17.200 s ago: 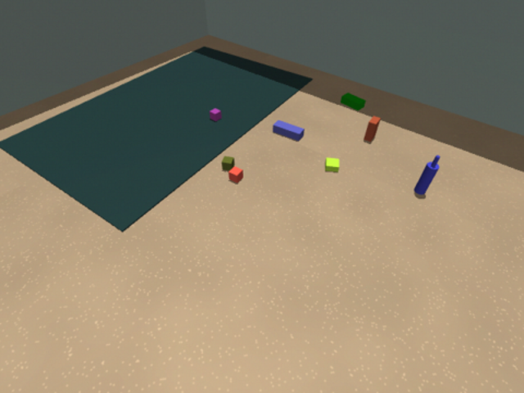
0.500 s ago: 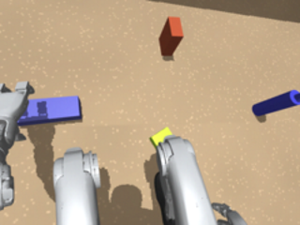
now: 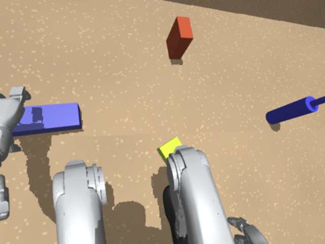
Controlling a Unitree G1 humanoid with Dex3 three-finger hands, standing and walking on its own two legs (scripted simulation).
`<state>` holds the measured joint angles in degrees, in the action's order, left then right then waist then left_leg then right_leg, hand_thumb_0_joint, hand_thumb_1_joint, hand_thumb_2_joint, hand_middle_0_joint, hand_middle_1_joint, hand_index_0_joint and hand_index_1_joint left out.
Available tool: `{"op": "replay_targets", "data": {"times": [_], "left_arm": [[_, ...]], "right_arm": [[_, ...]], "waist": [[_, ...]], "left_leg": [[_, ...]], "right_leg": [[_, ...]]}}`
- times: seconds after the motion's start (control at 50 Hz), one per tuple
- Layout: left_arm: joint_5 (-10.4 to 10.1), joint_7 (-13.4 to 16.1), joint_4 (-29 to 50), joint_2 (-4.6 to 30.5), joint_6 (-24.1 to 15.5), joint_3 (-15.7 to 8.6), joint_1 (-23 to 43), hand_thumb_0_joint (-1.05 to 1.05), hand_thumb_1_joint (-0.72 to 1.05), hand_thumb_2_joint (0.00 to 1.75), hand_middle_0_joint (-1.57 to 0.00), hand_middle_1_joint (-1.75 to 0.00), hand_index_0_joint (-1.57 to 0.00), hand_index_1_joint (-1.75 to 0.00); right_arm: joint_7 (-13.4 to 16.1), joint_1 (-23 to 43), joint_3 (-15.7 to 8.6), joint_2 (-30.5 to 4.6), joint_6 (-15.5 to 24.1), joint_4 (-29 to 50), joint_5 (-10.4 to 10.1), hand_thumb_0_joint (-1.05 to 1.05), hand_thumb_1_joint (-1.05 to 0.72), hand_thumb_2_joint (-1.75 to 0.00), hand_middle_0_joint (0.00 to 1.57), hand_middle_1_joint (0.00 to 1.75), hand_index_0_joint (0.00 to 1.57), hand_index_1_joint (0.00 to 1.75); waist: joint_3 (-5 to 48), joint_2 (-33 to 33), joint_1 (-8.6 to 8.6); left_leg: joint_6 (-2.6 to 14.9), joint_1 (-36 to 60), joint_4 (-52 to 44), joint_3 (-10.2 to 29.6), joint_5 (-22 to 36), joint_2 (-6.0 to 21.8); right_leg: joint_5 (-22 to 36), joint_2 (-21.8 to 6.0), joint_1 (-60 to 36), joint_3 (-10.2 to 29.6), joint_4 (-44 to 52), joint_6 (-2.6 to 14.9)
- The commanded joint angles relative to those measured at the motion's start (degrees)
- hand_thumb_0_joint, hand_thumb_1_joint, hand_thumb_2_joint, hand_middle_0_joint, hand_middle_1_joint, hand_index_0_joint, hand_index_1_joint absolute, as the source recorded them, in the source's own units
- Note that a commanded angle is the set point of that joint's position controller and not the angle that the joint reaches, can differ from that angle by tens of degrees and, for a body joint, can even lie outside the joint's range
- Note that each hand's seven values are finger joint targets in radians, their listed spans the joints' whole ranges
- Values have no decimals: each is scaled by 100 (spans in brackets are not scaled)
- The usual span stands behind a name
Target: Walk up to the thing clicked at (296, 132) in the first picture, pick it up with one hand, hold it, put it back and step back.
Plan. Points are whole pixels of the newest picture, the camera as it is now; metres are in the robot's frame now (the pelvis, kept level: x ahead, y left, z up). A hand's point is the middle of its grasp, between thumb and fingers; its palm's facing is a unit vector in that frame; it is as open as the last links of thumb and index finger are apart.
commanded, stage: rise first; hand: left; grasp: from above
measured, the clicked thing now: (44, 119) +0.47 +0.28 -0.29
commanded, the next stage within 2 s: approach in 0.92 s
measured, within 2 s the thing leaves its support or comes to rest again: neither
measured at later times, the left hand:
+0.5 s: hand (9, 121) +0.43 +0.32 -0.18, palm faces -0.43 -0.08 -0.90, open 14.3 cm
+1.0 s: hand (6, 122) +0.43 +0.33 -0.17, palm faces -0.46 -0.06 -0.89, open 14.2 cm
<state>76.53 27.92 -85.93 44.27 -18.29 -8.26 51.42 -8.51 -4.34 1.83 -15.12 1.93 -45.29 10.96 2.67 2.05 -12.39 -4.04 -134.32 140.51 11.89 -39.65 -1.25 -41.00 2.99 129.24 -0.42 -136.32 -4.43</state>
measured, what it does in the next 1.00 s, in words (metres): stands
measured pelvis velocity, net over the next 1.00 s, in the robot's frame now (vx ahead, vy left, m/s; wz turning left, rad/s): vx -0.01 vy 0.01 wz -0.02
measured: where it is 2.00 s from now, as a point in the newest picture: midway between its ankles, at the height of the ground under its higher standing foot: (137, 237)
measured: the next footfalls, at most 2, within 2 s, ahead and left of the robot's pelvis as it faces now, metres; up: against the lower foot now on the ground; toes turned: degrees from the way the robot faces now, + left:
none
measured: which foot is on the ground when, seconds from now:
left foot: down 0.00-1.00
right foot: down 0.00-1.00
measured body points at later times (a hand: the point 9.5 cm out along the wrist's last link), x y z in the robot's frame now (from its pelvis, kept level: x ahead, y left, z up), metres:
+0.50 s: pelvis +0.00 +0.01 +0.00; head +0.24 +0.09 +0.37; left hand +0.45 +0.33 -0.13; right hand +0.07 -0.27 -0.11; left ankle +0.07 +0.14 -0.28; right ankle +0.09 -0.14 -0.28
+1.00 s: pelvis -0.01 +0.01 +0.00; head +0.22 +0.09 +0.38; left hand +0.45 +0.33 -0.12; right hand +0.06 -0.27 -0.10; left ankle +0.07 +0.14 -0.28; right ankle +0.09 -0.14 -0.28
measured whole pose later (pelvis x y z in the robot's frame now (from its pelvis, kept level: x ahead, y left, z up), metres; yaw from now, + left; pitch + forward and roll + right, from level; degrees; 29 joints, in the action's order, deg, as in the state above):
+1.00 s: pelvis -0.01 +0.01 +0.00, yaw -1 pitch +32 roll -10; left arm 76.3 25.4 -87.2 46.3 -17.1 -6.4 53.4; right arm -8.8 -6.4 3.9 -15.5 2.4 -43.9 10.6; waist 2.9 1.3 -13.5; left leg -2.8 -134.9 140.6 11.7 -38.5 -1.2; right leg -40.0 2.8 128.7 -0.7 -135.3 -3.9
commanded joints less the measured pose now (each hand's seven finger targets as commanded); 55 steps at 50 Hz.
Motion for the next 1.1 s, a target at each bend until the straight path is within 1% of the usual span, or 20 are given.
{"op": "replay_targets", "data": {"times": [0.0,0.08,0.12,0.18,0.4,0.44,0.46,0.58,0.6,0.66,0.7,0.74,0.78,0.84,0.86,0.9,0.96,1.0,1.02,1.08], "left_arm": [[-35,258,668,1549,60,-179,1606,0,-59,106,-7,-99,-5,-101],[-90,252,727,1580,131,-185,1652,0,-59,106,-7,-99,-5,-101],[-106,243,521,1465,172,-83,1657,0,-58,105,-7,-100,-5,-101],[-92,199,453,1578,170,-120,1623,0,-59,105,-7,-100,-5,-102],[-203,97,1013,1681,155,-283,1620,0,-59,106,-7,-100,-5,-102],[-183,50,789,1444,172,-112,1580,0,-61,107,-6,-100,-4,-102],[-176,16,879,1419,157,-34,1615,0,-60,106,-6,-101,-5,-103],[-213,-66,853,1486,159,-69,1589,0,-59,106,-7,-102,-5,-103],[-227,-84,804,1441,143,7,1667,0,-59,105,-7,-102,-5,-103],[-189,-96,877,1655,98,-120,1715,0,-60,106,-7,-102,-5,-103],[-168,-81,911,1575,77,-78,1709,0,-60,107,-7,-101,-5,-103],[-146,-55,727,1504,88,-31,1707,0,-60,106,-7,-102,-5,-103],[-101,-28,917,1688,78,-130,1851,0,-60,106,-7,-102,-5,-103],[-77,-24,547,1565,101,-2,1765,0,-59,106,-6,-102,-5,-104],[-77,-24,407,1504,113,51,1752,0,-59,105,-7,-103,-5,-104],[-90,-37,579,1563,96,25,1819,0,-59,106,-7,-103,-5,-104],[-113,-42,682,1504,87,67,1849,0,-60,106,-7,-103,-5,-104],[-121,-49,835,1527,80,62,1997,0,-61,113,-7,-99,-3,-103],[-113,-52,882,1456,95,97,1876,0,-57,105,-7,-107,-7,-107],[-189,6,1248,1223,96,210,2070,0,-55,101,-7,-107,-7,-106]], "right_arm": [[80,-1085,-378,-1447,2,51,38,0,-91,-90,20,30,20,30],[88,-1076,-362,-1457,3,76,30,0,-90,-90,20,30,20,30],[73,-1077,-328,-1454,26,78,41,0,-90,-90,20,30,20,30],[67,-1086,-310,-1483,43,103,21,0,-90,-90,20,30,20,30],[16,-1203,-323,-1498,33,134,-3,0,-91,-90,20,30,20,30],[-1,-1242,-321,-1479,22,142,0,0,-91,-90,20,30,20,30],[11,-1195,-331,-1468,19,135,-27,0,-91,-90,20,30,20,30],[19,-1259,-319,-1507,6,166,-30,0,-91,-90,20,30,20,30],[8,-1286,-313,-1495,23,168,-37,0,-91,-90,20,30,20,30],[27,-1282,-297,-1517,4,193,-66,0,-91,-90,20,30,20,30],[39,-1228,-303,-1503,-1,205,-59,0,-91,-90,20,30,20,30],[32,-1239,-273,-1493,6,212,-47,0,-91,-90,20,30,20,30],[60,-1205,-272,-1529,-12,218,-54,0,-90,-90,20,30,20,30],[64,-1151,-244,-1510,1,218,-63,0,-90,-90,20,30,20,30],[62,-1162,-216,-1512,14,221,-37,0,-91,-90,20,30,20,30],[83,-1151,-225,-1523,28,224,-43,0,-90,-90,20,30,20,30],[80,-1189,-238,-1532,65,193,-28,0,-91,-90,20,30,20,30],[67,-1257,-253,-1541,90,186,-39,0,-91,-90,20,30,20,30],[58,-1250,-265,-1521,98,187,-40,0,-91,-90,20,30,20,30],[66,-1324,-347,-1539,108,197,-87,0,-91,-90,20,30,20,30]], "waist": [[3831,-1799,-12],[3903,-1895,0],[3590,-1886,-108],[3501,-1781,-93],[3967,-2064,-1],[3725,-2020,-102],[3763,-1950,-73],[3697,-1890,-50],[3561,-1782,-140],[3754,-1781,-62],[3848,-1843,-29],[3573,-1795,-121],[3749,-1954,-26],[3455,-1834,-100],[3247,-1756,-195],[3442,-1810,-108],[3581,-1887,-101],[3661,-2035,-168],[3722,-2186,-114],[3960,-2175,-214]], "left_leg": [[522,3091,-1366,-940,1024,-7],[515,3157,-1359,-941,1056,-4],[520,2985,-1364,-934,918,-1],[527,2890,-1381,-903,753,-5],[475,3251,-1367,-901,1259,16],[475,3160,-1398,-880,1128,18],[481,3151,-1399,-875,1065,28],[502,3065,-1416,-886,1053,4],[510,2990,-1398,-868,1000,20],[513,3018,-1385,-864,1047,10],[500,3115,-1413,-872,1038,17],[505,2977,-1429,-874,921,10],[489,3082,-1499,-871,882,0],[496,2910,-1535,-859,663,4],[515,2775,-1516,-859,579,-6],[499,2916,-1557,-844,603,-11],[483,3059,-1542,-850,726,-3],[456,3217,-1551,-810,837,5],[442,3298,-1559,-827,912,7],[431,3387,-1509,-836,1005,38]], "right_leg": [[1394,-11,-1678,-865,1326,555],[1434,-16,-1631,-866,1281,561],[1329,-19,-1500,-889,1262,568],[1171,-4,-1465,-910,1299,581],[1627,-11,-1708,-904,1208,563],[1516,-10,-1566,-933,1225,576],[1473,8,-1558,-921,1298,585],[1477,-15,-1710,-895,1351,559],[1429,-5,-1642,-920,1346,558],[1458,-2,-1765,-901,1358,560],[1435,7,-1733,-904,1375,564],[1330,-1,-1650,-916,1384,562],[1264,-4,-1603,-914,1361,583],[1056,7,-1434,-930,1392,603],[1008,10,-1428,-929,1416,584],[996,1,-1444,-931,1415,593],[1120,-1,-1512,-932,1421,581],[1223,-14,-1457,-960,1311,585],[1294,-20,-1489,-948,1305,592],[1423,-23,-1506,-932,1357,586]]}}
